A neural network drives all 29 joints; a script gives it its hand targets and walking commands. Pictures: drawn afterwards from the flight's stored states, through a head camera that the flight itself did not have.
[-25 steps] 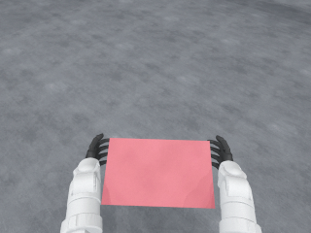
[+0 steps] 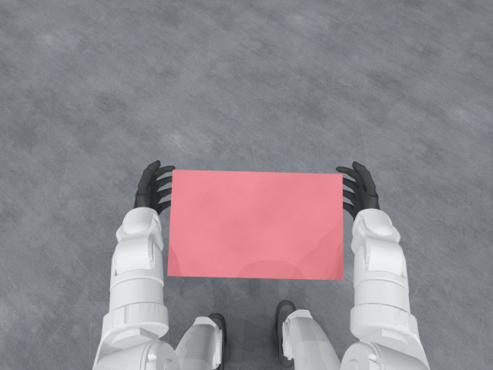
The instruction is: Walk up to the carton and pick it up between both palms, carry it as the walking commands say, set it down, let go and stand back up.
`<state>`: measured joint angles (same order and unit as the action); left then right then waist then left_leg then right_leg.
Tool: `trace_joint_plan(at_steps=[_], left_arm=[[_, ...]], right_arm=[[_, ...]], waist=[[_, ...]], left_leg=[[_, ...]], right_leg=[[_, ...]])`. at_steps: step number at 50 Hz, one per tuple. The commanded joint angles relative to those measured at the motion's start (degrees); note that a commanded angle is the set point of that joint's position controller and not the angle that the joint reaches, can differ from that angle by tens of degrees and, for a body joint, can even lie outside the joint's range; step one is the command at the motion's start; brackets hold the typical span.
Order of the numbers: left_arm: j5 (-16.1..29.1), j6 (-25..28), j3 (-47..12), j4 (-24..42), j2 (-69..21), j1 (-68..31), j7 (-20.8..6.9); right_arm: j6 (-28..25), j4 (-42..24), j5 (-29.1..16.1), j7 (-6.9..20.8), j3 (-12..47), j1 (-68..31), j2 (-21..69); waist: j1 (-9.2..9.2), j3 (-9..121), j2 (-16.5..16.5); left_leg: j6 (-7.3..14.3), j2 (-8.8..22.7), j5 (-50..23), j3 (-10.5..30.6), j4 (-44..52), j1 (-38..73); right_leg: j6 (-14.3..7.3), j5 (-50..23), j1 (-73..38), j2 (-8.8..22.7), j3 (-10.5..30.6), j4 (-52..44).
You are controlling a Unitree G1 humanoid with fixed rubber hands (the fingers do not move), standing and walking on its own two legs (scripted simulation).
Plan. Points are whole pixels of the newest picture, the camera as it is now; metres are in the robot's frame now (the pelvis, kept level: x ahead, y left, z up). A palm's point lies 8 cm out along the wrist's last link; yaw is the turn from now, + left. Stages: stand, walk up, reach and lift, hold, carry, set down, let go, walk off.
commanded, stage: set down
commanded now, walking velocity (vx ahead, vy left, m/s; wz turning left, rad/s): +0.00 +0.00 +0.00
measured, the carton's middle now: (254, 222) +0.36 -0.01 -0.15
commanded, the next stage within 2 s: none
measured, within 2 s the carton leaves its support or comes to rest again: neither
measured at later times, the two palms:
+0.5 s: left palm (164, 207) +0.39 +0.17 -0.14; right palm (346, 205) +0.40 -0.19 -0.15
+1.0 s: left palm (175, 204) +0.43 +0.17 -0.23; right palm (331, 202) +0.43 -0.19 -0.23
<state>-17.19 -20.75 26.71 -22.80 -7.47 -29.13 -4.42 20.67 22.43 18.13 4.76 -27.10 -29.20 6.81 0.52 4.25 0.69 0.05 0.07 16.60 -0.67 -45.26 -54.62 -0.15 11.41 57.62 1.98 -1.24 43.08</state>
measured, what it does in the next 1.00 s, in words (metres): lowers itself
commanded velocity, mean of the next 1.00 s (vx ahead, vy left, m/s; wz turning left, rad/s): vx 0.00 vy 0.00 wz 0.00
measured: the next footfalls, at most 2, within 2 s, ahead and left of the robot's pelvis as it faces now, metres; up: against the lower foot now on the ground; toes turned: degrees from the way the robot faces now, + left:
none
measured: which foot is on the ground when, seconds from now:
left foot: down 0.00-1.00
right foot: down 0.00-1.00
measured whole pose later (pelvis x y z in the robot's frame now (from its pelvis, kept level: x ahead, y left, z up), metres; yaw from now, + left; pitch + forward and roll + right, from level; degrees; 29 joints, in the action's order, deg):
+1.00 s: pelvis -0.04 +0.00 -0.15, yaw +1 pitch +48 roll +1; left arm -11.0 -21.4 28.9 -29.7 -0.3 -50.5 -2.6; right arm 22.3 30.3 13.6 1.5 -27.4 -51.2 -1.4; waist -0.5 13.3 0.9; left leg -0.7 0.0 26.6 -0.1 -82.8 -104.4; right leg -0.7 20.4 107.8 2.1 -0.4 80.0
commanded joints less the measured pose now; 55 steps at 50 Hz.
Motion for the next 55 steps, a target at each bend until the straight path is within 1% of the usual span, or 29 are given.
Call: trace_joint_plan(at_steps=[1, 10, 19, 26, 33, 41, 48, 55], left_arm=[[8.95, 0.66, -33.38, -3.64, -47.35, -28.59, -16.65], [9.67, -0.20, -32.67, -4.28, -47.27, -34.14, -18.52], [11.21, -0.15, -32.71, -4.94, -46.81, -38.35, -18.93], [12.49, 0.13, -33.03, -5.40, -46.08, -41.16, -18.36], [13.85, 0.35, -33.41, -6.07, -45.46, -44.29, -17.22], [15.31, 0.11, -32.79, -7.43, -43.77, -49.95, -15.93], [15.91, -0.53, -31.25, -9.05, -42.52, -54.62, -15.24], [16.24, -0.79, -30.14, -10.18, -42.03, -57.85, -14.65]], right_arm=[[0.01, 5.06, -8.41, 16.38, 33.89, -26.94, 47.64], [1.32, 6.02, -8.91, 16.93, 34.30, -32.17, 49.13], [1.29, 6.35, -10.10, 16.49, 34.77, -36.42, 48.84], [0.93, 6.94, -11.28, 15.95, 35.23, -39.23, 48.02], [0.48, 8.13, -12.56, 15.45, 35.29, -42.41, 46.54], [0.75, 9.63, -13.91, 14.60, 34.38, -48.00, 44.72], [1.51, 10.93, -14.22, 13.84, 32.83, -52.68, 43.50], [1.64, 11.87, -14.55, 13.38, 31.89, -56.46, 42.72]], waist=[[0.14, 39.71, -0.74], [-0.30, 45.34, -1.07], [-0.36, 50.90, -1.34], [-0.59, 54.54, -1.62], [-0.59, 58.25, -1.59], [-0.61, 61.18, -1.79], [-0.64, 61.97, -1.97], [-0.75, 63.22, -2.06]], left_leg=[[1.11, -6.87, -11.08, 3.35, 2.30, 7.24], [1.00, -7.40, -6.94, 1.98, -3.86, -3.16], [0.90, -7.80, -6.02, 1.06, -9.98, -11.71], [0.81, -8.01, -6.57, 0.47, -14.61, -17.16], [0.26, -8.05, -7.16, 0.18, -19.36, -21.51], [-0.16, -8.10, -4.17, -0.54, -24.63, -27.03], [-0.32, -8.30, -0.62, -1.50, -28.73, -31.85], [-0.55, -8.44, -0.05, -2.09, -32.73, -35.51]], right_leg=[[-0.90, -12.38, -23.82, -7.94, 3.20, 2.26], [-0.86, -9.27, -17.28, -8.17, 3.33, 7.97], [-0.62, -9.30, -12.21, -8.45, 3.06, 13.93], [-0.44, -10.23, -8.04, -8.49, 2.66, 18.78], [-0.41, -10.25, -2.20, -8.74, 1.93, 23.88], [-0.24, -6.98, 3.61, -8.81, 1.12, 29.15], [-0.01, -3.45, 7.11, -8.68, 0.55, 33.10], [0.08, -2.63, 11.24, -8.74, 0.02, 37.29]])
